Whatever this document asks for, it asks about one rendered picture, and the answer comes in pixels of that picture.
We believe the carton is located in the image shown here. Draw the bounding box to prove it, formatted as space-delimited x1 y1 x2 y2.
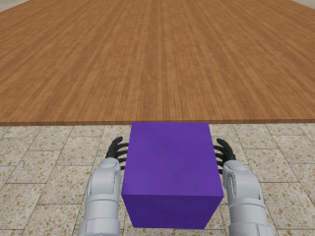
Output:
121 122 224 229

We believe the left robot forearm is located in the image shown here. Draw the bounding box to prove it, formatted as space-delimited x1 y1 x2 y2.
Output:
77 157 121 236

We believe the right robot forearm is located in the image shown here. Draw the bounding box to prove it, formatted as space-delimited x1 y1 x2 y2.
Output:
222 160 275 236

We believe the right robot hand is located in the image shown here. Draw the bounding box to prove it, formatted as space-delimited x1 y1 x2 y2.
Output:
214 138 236 175

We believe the left robot hand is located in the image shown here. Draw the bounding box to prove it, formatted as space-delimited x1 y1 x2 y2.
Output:
105 136 129 170

